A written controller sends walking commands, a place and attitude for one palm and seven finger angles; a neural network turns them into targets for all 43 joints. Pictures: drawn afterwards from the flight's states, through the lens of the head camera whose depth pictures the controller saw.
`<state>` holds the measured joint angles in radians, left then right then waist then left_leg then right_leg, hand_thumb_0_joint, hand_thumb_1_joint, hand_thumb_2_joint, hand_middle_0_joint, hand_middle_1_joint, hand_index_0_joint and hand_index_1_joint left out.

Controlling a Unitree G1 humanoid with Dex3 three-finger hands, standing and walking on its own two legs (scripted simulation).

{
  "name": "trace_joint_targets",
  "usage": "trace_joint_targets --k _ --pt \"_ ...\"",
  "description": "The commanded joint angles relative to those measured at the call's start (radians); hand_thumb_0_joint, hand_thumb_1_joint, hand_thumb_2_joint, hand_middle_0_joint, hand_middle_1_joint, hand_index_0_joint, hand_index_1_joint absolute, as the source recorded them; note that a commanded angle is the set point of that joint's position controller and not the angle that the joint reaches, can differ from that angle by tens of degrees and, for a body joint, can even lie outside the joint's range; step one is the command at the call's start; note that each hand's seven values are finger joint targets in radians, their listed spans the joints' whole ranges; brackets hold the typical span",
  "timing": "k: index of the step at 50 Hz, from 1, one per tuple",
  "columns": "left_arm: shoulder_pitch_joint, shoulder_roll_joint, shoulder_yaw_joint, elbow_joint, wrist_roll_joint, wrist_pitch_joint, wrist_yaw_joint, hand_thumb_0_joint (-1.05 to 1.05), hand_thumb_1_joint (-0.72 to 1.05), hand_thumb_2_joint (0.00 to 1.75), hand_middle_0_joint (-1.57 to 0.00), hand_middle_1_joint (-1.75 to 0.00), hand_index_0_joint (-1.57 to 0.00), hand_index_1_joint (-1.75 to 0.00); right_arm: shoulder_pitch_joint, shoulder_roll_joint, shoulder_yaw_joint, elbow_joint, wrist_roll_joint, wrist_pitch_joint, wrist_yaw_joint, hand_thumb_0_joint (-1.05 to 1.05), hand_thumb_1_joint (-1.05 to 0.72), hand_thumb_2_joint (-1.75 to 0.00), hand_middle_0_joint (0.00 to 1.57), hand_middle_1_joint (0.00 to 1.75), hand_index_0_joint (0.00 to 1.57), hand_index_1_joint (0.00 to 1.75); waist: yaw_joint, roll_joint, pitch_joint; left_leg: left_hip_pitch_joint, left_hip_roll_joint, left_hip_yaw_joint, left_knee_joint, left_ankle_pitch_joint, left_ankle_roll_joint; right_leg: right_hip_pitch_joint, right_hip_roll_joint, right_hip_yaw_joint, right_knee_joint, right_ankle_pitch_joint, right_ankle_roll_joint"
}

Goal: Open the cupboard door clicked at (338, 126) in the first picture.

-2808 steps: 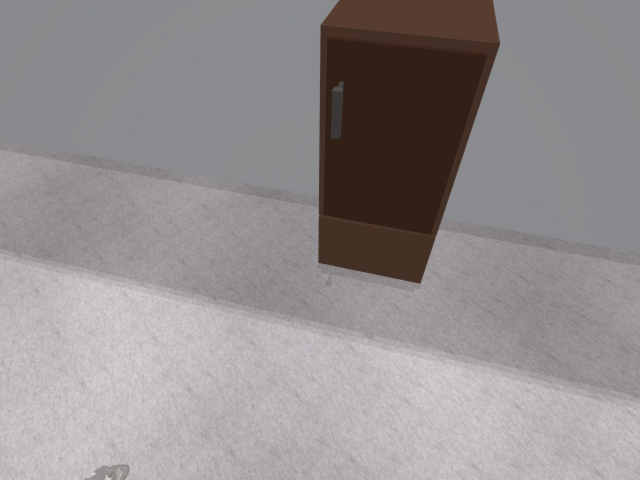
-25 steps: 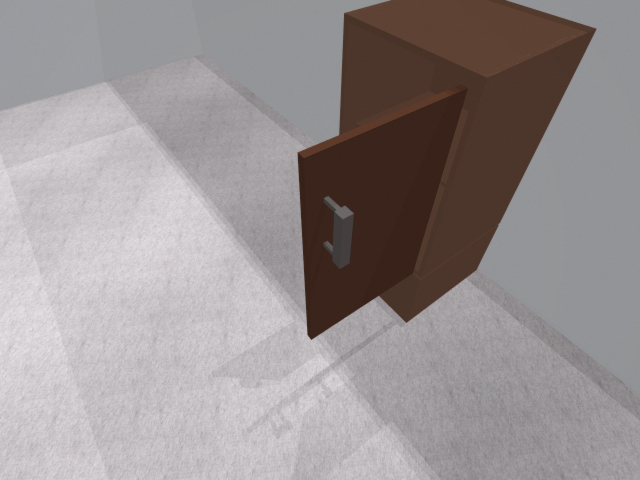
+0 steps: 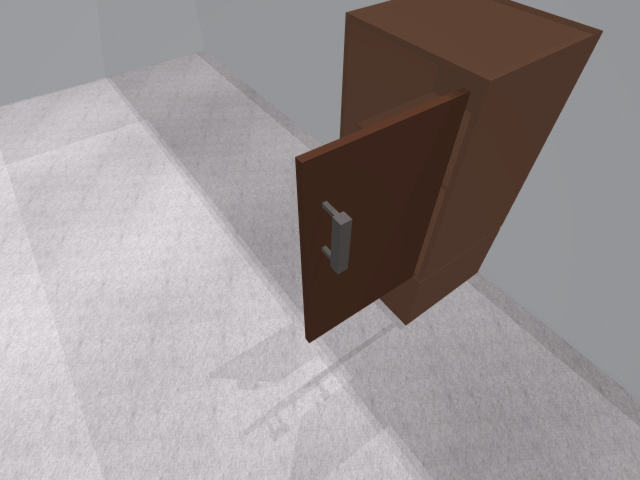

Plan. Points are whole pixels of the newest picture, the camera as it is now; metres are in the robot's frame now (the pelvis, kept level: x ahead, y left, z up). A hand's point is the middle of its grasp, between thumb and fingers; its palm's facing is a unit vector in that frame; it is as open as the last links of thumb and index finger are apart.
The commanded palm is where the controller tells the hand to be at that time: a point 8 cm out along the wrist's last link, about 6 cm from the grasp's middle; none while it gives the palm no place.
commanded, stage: look to check the result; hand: left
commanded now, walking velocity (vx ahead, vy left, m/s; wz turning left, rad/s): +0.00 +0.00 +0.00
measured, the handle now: (333, 237) +0.53 +0.01 -0.05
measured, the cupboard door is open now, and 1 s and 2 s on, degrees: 89 89 89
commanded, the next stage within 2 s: stand and wait in 0.06 s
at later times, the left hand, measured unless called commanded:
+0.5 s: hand out of the picture +0.01 +0.16 -0.18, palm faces +0.04 -0.98 -0.19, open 7.3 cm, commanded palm none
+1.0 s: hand out of the picture +0.01 +0.16 -0.17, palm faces +0.04 -0.98 -0.21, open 7.3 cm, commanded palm none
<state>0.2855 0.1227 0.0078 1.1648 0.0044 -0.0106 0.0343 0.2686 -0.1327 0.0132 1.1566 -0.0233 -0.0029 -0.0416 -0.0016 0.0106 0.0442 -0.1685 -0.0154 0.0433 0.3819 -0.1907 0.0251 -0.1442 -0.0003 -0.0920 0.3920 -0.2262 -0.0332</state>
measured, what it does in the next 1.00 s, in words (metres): stands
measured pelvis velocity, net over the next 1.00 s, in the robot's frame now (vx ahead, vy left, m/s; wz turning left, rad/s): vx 0.02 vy -0.02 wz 0.00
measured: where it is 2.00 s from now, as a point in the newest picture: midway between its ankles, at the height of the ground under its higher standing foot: outside the picture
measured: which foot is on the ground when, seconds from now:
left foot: down 0.00-1.00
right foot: down 0.00-1.00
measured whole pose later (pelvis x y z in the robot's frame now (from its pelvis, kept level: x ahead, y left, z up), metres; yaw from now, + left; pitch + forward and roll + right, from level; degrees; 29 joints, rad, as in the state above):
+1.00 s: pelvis +0.02 -0.02 +0.00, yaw +0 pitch -1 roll +0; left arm 0.27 0.15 0.01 1.16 0.00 -0.02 0.03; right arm 0.25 -0.15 0.01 1.16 -0.02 -0.01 -0.04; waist 0.00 0.01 0.05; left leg -0.13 0.00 0.04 0.36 -0.20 0.00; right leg -0.11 0.02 -0.10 0.36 -0.24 -0.05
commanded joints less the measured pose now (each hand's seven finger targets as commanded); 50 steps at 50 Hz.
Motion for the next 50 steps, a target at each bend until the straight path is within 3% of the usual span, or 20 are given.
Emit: trace_joint_targets --k 1,9,38,46,50 --pt "0.063 0.102 0.014 -0.020 0.004 -0.011 0.007 0.00 0.90 0.90 -0.20 -0.30 -0.20 -0.30 0.071 -0.082 -0.014 -0.014 0.004 -0.010 0.000 0.00 -0.90 -0.90 0.20 0.30 0.20 0.30 -0.003 -0.009 0.034 -0.006 0.112 -0.106 -0.076 0.097 0.006 -0.034 -0.115 0.118 -0.094 0.058 -0.013" --pt "0.060 0.110 0.016 -0.027 0.003 -0.014 0.007 0.00 0.90 0.90 -0.20 -0.30 -0.20 -0.30 0.066 -0.087 -0.014 -0.012 0.005 -0.014 0.000 0.00 -0.90 -0.90 0.20 0.30 0.20 0.30 0.001 -0.022 0.024 0.010 0.115 -0.101 -0.071 0.145 0.007 -0.013 -0.118 0.113 -0.091 0.114 -0.014" --pt "0.045 0.127 0.014 -0.029 0.003 -0.015 0.005 0.00 0.90 0.90 -0.20 -0.30 -0.20 -0.30 0.045 -0.107 -0.015 -0.015 0.005 -0.011 -0.001 0.00 -0.90 -0.90 0.20 0.30 0.20 0.30 0.002 -0.011 0.041 0.022 0.117 -0.095 -0.079 0.122 0.002 -0.015 -0.115 0.122 -0.114 0.098 -0.016" --pt "0.045 0.137 0.017 -0.031 0.002 -0.020 0.005 0.00 0.90 0.90 -0.20 -0.30 -0.20 -0.30 0.045 -0.117 -0.016 -0.016 0.006 -0.013 -0.003 0.00 -0.90 -0.90 0.20 0.30 0.20 0.30 0.001 -0.028 0.014 0.038 0.118 -0.091 -0.069 0.161 0.002 0.010 -0.118 0.120 -0.106 0.177 -0.016" --pt "0.040 0.138 0.017 -0.033 0.002 -0.020 0.006 0.00 0.90 0.90 -0.20 -0.30 -0.20 -0.30 0.040 -0.117 -0.016 -0.015 0.005 -0.012 -0.003 0.00 -0.90 -0.90 0.20 0.30 0.20 0.30 0.001 -0.007 0.021 0.035 0.118 -0.092 -0.071 0.151 0.000 0.009 -0.117 0.124 -0.111 0.160 -0.018"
